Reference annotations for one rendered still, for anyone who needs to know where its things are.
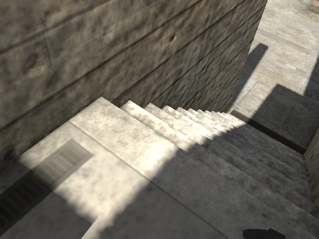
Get stairs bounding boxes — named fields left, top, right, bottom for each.
left=120, top=101, right=319, bottom=239

